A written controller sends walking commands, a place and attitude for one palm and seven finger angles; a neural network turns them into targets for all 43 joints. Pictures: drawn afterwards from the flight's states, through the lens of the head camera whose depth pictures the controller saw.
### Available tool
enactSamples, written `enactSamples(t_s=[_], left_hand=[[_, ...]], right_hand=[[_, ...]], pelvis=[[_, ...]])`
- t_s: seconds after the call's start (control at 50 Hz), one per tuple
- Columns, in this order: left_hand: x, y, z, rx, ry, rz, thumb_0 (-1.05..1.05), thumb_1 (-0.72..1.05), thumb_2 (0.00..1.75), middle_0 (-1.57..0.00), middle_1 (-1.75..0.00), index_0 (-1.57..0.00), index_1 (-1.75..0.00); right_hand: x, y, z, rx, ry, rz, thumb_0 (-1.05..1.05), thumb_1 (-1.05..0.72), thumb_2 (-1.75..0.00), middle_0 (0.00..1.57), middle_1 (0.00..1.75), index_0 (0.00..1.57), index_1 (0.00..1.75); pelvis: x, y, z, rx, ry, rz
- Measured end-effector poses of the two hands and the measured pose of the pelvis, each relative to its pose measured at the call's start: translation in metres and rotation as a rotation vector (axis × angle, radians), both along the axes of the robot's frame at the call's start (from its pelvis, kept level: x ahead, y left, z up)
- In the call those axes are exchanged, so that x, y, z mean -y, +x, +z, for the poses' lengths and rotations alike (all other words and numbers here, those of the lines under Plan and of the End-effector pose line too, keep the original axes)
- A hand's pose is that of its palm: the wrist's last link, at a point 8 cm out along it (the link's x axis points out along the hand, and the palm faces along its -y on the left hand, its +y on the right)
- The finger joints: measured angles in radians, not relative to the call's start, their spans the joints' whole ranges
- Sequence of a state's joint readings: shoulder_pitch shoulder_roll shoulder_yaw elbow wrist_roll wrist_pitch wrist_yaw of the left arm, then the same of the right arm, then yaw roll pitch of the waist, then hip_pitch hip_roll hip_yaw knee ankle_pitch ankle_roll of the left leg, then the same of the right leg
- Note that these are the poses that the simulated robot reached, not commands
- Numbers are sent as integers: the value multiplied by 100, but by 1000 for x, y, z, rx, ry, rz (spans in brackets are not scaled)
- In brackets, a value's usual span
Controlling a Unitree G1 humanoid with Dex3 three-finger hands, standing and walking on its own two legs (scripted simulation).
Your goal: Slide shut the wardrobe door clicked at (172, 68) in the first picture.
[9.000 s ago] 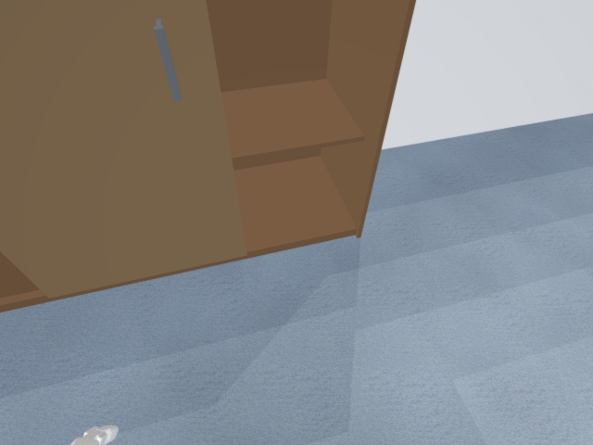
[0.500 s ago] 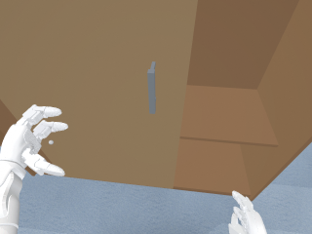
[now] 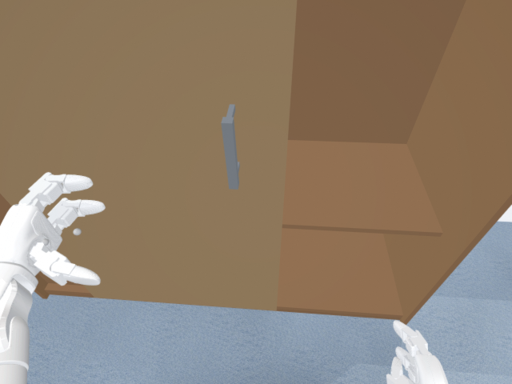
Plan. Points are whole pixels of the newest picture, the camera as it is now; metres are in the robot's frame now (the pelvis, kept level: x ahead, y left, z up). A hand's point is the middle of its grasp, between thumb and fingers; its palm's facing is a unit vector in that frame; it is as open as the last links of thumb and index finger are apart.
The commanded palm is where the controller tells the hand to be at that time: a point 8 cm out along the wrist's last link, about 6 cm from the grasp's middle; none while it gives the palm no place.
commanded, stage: raise the hand with hooked fingers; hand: left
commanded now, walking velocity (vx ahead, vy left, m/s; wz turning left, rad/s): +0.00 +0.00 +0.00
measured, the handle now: (232, 148) +0.50 +0.09 +0.11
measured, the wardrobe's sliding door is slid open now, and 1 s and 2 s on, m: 0.48 0.48 0.48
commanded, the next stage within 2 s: move the hooked fingers beside the handle in 0.04 s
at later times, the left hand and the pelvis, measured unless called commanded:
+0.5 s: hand (110, 213) +0.31 +0.24 +0.14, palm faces +0.05 -1.00 -0.04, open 14.0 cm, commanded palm +0.28 +0.29 +0.13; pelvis +0.00 +0.00 +0.00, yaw +0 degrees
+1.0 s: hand (153, 190) +0.36 +0.20 +0.13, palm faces +0.02 -1.00 -0.03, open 14.0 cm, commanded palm +0.34 +0.25 +0.12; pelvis +0.00 +0.00 +0.00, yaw -1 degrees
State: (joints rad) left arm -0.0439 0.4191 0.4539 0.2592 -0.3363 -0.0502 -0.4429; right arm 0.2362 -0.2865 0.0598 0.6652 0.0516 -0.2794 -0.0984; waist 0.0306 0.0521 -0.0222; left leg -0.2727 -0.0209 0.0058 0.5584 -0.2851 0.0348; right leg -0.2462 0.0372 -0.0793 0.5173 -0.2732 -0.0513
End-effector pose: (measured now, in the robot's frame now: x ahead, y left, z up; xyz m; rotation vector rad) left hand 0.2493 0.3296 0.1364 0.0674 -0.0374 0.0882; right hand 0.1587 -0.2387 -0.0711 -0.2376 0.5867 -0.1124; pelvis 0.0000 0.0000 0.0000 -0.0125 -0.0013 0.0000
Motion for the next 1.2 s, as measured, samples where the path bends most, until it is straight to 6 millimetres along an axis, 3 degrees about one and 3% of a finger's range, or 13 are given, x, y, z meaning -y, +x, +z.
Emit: enactSamples(t_s=[0.26,0.5,0.78,1.2], left_hand=[[7,1,0,5,-13,-5,-2,-50,30,-30,-120,-30,-120],[34,36,0,14,-26,-41,-2,-50,30,-30,-120,-30,-120],[53,53,-4,8,-34,-50,-2,-50,30,-30,-120,-30,-120],[92,119,-10,-25,-42,-64,-2,-50,30,-30,-120,-30,-120]], right_hand=[[-3,5,-2,13,13,14,1,-90,-90,20,30,20,30],[-4,-2,-3,-6,24,-8,1,-90,-90,20,30,21,30],[1,-17,-12,-69,20,-31,1,-90,-90,20,30,20,30],[9,-51,-28,-212,36,-95,1,-90,-90,20,30,20,30]], pelvis=[[2,-2,-1,-1,1,8],[1,-2,0,-10,7,-4],[-2,-3,0,-17,8,-4],[-1,0,-1,-54,12,-22]])
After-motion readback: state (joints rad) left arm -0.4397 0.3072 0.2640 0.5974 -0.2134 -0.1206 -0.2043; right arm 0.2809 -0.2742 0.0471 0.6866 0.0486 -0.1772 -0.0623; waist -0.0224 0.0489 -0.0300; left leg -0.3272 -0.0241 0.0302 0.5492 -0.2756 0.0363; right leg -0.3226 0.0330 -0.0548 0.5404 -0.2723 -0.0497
